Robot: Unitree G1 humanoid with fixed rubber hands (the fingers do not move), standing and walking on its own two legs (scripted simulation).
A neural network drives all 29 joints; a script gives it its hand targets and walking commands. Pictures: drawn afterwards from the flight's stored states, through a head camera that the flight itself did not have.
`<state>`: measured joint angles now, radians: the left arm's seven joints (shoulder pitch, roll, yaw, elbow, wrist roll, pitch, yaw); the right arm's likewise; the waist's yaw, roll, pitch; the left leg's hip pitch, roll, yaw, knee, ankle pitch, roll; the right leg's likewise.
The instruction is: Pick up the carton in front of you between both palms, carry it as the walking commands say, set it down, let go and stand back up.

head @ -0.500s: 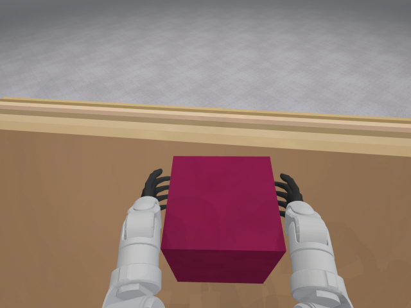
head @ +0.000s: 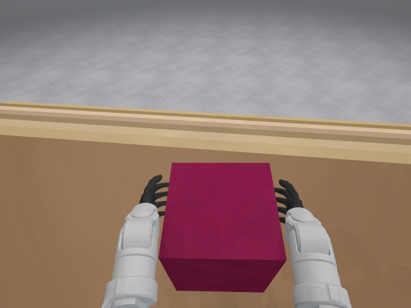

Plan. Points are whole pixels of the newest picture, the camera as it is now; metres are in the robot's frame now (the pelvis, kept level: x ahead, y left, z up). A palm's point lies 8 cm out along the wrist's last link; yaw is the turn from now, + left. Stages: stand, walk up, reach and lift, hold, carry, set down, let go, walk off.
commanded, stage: reach and lift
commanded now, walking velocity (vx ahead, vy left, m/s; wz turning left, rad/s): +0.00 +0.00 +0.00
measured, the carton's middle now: (220, 230) +0.29 +0.00 -0.05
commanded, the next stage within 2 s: hold in 0.18 s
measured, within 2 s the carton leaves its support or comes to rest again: neither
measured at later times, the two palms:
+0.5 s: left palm (144, 212) +0.28 +0.15 +0.05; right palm (296, 217) +0.27 -0.15 +0.05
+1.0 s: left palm (145, 209) +0.28 +0.15 +0.05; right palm (296, 213) +0.28 -0.15 +0.05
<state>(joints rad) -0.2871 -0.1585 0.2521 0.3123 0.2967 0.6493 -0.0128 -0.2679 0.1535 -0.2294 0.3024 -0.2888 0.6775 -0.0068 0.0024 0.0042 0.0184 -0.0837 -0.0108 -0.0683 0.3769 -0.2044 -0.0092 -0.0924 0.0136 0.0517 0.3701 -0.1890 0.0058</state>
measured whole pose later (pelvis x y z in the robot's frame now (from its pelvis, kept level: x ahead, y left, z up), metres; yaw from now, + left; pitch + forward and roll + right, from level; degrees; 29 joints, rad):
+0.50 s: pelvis -0.01 +0.00 +0.00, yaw +0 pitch -8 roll +0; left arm -0.28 -0.16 0.23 0.24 0.29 0.75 -0.01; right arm -0.27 0.15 -0.21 0.24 -0.29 0.78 0.00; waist 0.00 0.00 0.03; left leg -0.03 -0.01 -0.06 0.37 -0.19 -0.01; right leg -0.04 0.01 0.06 0.36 -0.18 0.01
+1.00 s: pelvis -0.01 +0.00 +0.00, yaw +0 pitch -8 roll +0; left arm -0.30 -0.16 0.25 0.24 0.30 0.74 -0.02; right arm -0.28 0.16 -0.22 0.24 -0.29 0.77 0.00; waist 0.01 0.00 0.04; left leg -0.03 -0.01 -0.07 0.36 -0.19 -0.01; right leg -0.04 0.01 0.05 0.36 -0.18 0.01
